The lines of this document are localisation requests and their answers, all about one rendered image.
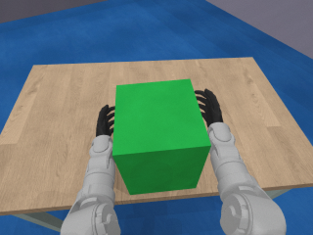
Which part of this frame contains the robot right hand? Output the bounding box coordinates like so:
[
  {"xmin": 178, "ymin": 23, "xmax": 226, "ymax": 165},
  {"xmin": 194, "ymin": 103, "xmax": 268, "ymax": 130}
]
[{"xmin": 194, "ymin": 88, "xmax": 224, "ymax": 128}]

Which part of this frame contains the robot right upper arm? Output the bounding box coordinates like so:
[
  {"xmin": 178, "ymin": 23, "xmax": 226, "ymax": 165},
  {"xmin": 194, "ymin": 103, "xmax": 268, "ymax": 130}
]
[{"xmin": 219, "ymin": 192, "xmax": 287, "ymax": 235}]

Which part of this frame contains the left robot forearm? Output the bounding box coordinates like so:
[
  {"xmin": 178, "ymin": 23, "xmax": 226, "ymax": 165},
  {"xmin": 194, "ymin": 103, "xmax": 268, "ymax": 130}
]
[{"xmin": 60, "ymin": 135, "xmax": 115, "ymax": 235}]

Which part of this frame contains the carton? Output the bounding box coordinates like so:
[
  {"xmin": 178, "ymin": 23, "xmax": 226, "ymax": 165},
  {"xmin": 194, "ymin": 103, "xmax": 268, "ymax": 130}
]
[{"xmin": 112, "ymin": 78, "xmax": 211, "ymax": 195}]

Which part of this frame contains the right robot forearm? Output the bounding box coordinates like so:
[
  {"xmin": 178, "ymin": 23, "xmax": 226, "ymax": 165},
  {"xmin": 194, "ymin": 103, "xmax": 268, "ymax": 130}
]
[{"xmin": 207, "ymin": 122, "xmax": 273, "ymax": 202}]

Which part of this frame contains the table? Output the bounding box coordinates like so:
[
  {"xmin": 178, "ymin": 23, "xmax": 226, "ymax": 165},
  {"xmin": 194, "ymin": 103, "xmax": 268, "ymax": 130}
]
[{"xmin": 0, "ymin": 57, "xmax": 313, "ymax": 232}]

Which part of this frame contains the robot left upper arm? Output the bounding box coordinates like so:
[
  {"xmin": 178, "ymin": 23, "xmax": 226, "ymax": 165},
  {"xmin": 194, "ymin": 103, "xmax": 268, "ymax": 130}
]
[{"xmin": 61, "ymin": 203, "xmax": 121, "ymax": 235}]

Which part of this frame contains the robot left hand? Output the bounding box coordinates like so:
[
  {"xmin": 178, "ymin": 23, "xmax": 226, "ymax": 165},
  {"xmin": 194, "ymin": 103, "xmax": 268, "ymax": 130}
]
[{"xmin": 96, "ymin": 104, "xmax": 115, "ymax": 137}]

